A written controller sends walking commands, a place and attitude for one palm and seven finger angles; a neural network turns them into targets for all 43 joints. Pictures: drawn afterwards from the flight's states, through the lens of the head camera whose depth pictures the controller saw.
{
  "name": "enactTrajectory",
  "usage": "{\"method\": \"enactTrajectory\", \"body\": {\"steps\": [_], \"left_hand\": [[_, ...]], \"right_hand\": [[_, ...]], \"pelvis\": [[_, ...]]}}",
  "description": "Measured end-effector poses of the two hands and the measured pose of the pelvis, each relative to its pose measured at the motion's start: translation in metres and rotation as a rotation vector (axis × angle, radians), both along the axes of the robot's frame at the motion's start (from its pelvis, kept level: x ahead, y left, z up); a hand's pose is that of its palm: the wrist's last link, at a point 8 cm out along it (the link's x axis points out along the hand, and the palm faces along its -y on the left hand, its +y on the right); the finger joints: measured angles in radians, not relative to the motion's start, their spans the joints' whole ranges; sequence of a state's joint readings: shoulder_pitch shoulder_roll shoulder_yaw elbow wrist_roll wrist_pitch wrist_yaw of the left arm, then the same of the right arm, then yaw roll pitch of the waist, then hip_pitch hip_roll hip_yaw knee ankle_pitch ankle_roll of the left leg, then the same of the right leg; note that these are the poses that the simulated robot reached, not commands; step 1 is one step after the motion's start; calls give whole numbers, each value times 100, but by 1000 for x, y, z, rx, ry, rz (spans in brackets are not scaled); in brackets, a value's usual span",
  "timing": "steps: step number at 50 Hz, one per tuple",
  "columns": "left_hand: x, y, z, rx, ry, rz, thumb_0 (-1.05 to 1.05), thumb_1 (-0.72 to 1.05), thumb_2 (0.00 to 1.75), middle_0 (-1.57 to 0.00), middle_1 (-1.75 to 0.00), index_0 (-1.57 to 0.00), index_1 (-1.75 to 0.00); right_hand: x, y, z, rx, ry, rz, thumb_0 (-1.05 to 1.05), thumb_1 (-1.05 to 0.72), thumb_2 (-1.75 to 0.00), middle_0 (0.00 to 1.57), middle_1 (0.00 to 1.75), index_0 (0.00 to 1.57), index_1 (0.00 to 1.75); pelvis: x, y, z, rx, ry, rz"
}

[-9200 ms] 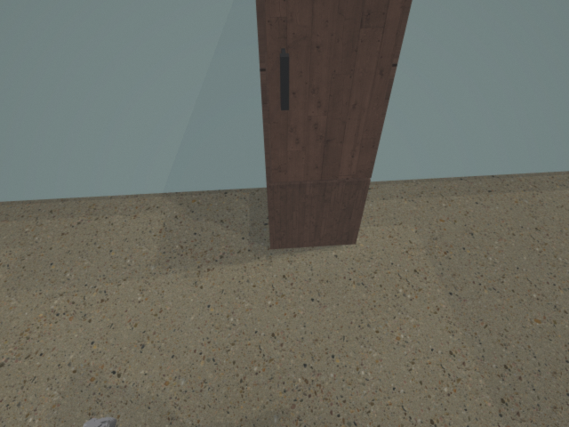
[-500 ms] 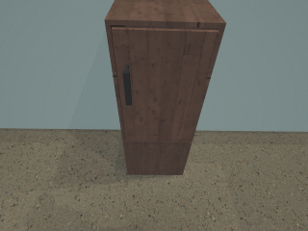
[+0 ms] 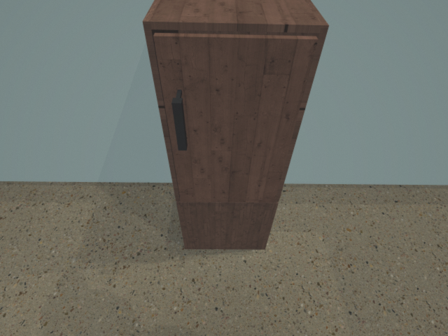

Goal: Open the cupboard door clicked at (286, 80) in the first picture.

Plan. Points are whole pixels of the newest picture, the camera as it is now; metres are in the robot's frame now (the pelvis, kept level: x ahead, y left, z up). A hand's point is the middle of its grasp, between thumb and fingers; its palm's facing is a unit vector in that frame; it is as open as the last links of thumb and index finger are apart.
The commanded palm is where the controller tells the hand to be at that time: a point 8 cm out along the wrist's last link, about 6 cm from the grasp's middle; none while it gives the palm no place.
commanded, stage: shuffle to correct the standing spot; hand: left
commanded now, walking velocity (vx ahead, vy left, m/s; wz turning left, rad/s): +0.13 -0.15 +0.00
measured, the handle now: (181, 120) +0.60 +0.15 +0.05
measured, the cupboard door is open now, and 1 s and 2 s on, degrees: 0 0 0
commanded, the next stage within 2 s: come to a stop and stand still in 0.24 s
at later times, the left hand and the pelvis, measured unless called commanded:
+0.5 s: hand out of the picture +0.09 +0.12 -0.17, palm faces +0.08 -0.96 -0.26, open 7.3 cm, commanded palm none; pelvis +0.06 -0.08 -0.01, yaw +1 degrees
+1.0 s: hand out of the picture +0.05 +0.15 -0.18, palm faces +0.13 -0.97 -0.21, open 7.4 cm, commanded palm none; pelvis +0.04 -0.04 +0.00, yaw +3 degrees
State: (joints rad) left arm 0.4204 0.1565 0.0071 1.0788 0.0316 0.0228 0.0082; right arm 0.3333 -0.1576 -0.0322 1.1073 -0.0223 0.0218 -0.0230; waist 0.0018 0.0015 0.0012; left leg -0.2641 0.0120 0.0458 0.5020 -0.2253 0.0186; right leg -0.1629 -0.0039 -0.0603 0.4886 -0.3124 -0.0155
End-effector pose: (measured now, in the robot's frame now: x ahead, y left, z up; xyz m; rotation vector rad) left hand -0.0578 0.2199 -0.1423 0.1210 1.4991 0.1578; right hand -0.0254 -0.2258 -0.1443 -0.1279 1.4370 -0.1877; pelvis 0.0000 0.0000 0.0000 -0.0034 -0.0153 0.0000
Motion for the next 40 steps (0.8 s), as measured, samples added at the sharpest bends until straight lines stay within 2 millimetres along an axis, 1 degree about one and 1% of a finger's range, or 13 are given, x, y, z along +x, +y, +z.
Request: {"method": "enactTrajectory", "body": {"steps": [3, 6, 10, 13, 16, 18, 19, 22, 24, 28, 32, 36, 40], "left_hand": [[-8, -16, -3, -16, 30, 28, 1, 91, 90, -20, -30, -20, -30], [-11, -28, -9, -39, 53, 58, 1, 91, 90, -20, -30, -20, -30], [-4, -41, -19, -76, 85, 57, 1, 91, 90, -20, -30, -20, -30], [21, -45, -16, -81, 78, 8, 1, 91, 90, -20, -30, -20, -30], [63, -48, -11, -62, -1, -20, 1, 91, 90, -20, -30, -20, -30], [93, -50, -6, -39, -73, -32, 1, 91, 90, -20, -30, -20, -30], [104, -49, -4, -10, -92, -42, 2, 93, 90, -20, -30, -20, -30], [129, -46, -4, 61, -178, -31, 3, 95, 90, -20, -30, -20, -30], [137, -50, 0, 88, -213, -9, 3, 94, 90, -20, -30, -20, -30], [144, -63, 9, 92, -232, 12, 2, 93, 90, -20, -30, -20, -30], [144, -74, 10, 70, -227, 28, 1, 92, 90, -20, -30, -20, -30], [134, -69, 6, 64, -214, 53, 1, 93, 90, -20, -30, -20, -30], [118, -54, -4, 51, -187, 67, 1, 92, 90, -20, -30, -20, -30]], "right_hand": [[2, -4, -3, -1, 14, -5, 1, -91, -90, 20, 30, 20, 30], [13, -6, -5, -12, 13, 2, 1, -91, -90, 20, 30, 20, 30], [34, -5, -5, -22, -30, -7, 1, -91, -90, 20, 30, 20, 30], [41, -7, -4, -20, -73, -40, 1, -91, -90, 20, 30, 20, 30], [39, -13, -2, -4, -63, -58, 1, -91, -90, 20, 30, 20, 30], [36, -21, -3, 10, -37, -60, 1, -91, -90, 20, 30, 20, 30], [35, -27, -4, 18, -21, -60, 1, -91, -90, 20, 30, 20, 30], [36, -48, -17, 36, 25, -49, 1, -91, -90, 20, 30, 20, 30], [43, -61, -20, 37, 52, -29, 1, -91, -90, 20, 30, 20, 30], [75, -82, -13, 20, 21, 7, 1, -91, -90, 20, 30, 20, 30], [113, -92, -3, -2, -56, 50, 1, -91, -90, 19, 30, 19, 30], [151, -90, 6, -23, -140, 99, 1, -91, -90, 19, 30, 19, 30], [179, -75, 15, -41, -237, 134, 1, -91, -90, 19, 30, 19, 30]], "pelvis": [[8, -7, -3, -13, 1, 1], [18, -10, -7, -26, -2, 16], [31, -12, -11, -1, -9, -6], [37, -19, -8, 9, -7, -34], [41, -30, -3, 11, -4, -35], [44, -39, -2, 9, 0, -24], [47, -45, -2, 7, 0, -19], [55, -66, -11, 18, -2, 1], [60, -74, -13, 2, -7, 19], [66, -81, -5, 1, -7, 36], [66, -82, 0, 12, -5, 45], [61, -76, 1, 10, -4, 51], [54, -65, -3, 3, -5, 52]]}}
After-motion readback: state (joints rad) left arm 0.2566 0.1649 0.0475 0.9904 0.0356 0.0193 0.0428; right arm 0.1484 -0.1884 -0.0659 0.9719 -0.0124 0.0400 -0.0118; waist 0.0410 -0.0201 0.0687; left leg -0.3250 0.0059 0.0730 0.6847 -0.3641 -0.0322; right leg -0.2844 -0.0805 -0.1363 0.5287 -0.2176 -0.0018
